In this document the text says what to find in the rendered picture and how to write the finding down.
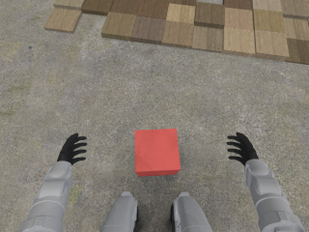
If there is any robot shin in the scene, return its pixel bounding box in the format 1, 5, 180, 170
121, 191, 135, 232
175, 191, 190, 232

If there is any carton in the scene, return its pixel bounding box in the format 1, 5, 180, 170
134, 129, 181, 177

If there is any left robot forearm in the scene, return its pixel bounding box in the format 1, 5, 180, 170
18, 160, 73, 232

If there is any right robot hand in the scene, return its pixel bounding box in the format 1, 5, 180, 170
226, 132, 259, 166

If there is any left robot shin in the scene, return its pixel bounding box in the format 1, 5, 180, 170
121, 191, 135, 232

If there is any left robot hand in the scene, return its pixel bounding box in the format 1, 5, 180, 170
57, 133, 87, 165

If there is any right robot forearm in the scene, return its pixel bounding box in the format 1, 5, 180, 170
244, 159, 306, 232

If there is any right robot shin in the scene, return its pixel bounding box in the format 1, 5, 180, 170
175, 191, 190, 232

